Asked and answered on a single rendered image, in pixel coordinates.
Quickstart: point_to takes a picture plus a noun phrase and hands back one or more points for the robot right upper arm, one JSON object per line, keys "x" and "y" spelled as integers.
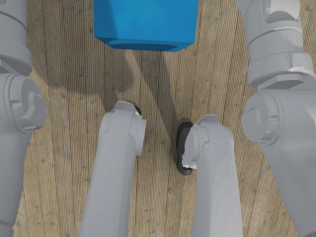
{"x": 283, "y": 124}

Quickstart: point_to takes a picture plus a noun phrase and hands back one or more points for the carton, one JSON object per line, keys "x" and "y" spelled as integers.
{"x": 155, "y": 25}

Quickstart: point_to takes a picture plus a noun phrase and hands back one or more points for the left robot thigh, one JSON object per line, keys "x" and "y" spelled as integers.
{"x": 106, "y": 212}

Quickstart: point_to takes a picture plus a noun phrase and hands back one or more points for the robot right forearm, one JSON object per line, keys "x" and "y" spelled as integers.
{"x": 274, "y": 41}

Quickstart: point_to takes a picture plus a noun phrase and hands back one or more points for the robot right foot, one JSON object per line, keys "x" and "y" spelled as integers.
{"x": 182, "y": 134}

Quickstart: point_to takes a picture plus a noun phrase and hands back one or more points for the robot left forearm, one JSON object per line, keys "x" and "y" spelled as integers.
{"x": 14, "y": 55}

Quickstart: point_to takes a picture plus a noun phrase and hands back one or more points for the robot left upper arm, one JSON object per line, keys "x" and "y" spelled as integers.
{"x": 22, "y": 110}

